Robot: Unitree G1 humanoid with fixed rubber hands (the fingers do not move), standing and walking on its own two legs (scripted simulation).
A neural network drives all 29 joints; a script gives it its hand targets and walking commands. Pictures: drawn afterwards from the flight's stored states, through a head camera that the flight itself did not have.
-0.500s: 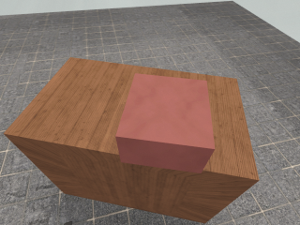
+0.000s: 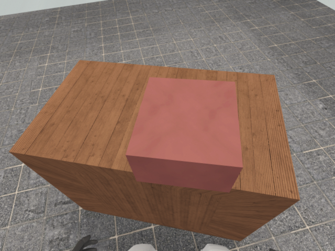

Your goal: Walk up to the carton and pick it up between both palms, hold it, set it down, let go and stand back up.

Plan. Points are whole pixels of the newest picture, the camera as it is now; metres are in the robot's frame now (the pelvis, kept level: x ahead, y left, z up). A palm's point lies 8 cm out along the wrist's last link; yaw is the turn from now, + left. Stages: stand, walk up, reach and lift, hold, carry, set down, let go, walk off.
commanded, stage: walk up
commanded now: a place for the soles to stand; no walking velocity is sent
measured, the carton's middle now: (186, 130) +0.43 -0.03 -0.01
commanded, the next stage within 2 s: none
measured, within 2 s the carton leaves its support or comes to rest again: neither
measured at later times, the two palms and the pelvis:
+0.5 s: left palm out of the picture +0.12 +0.27 -0.09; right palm out of the picture +0.11 -0.24 -0.10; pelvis +0.01 +0.02 +0.01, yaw -9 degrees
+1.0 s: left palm (76, 228) +0.19 +0.26 -0.09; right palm out of the picture +0.04 -0.24 -0.12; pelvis +0.02 +0.04 +0.00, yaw -16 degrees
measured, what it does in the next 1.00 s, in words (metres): stands, turning right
